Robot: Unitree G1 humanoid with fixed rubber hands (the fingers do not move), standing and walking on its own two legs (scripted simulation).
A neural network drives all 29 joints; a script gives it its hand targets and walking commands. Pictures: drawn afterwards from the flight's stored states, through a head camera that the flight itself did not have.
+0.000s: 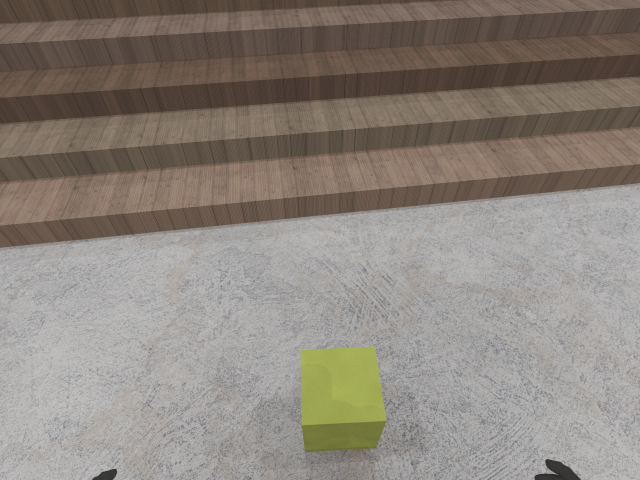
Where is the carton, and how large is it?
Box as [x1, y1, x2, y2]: [301, 347, 385, 451]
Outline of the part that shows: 374,347 301,350 302,430 305,451 375,447 385,422 385,415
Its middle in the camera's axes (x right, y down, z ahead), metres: +0.06 +0.46 +1.11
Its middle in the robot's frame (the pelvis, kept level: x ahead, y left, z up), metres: +0.46 -0.04 -0.66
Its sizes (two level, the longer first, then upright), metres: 0.210 0.200 0.250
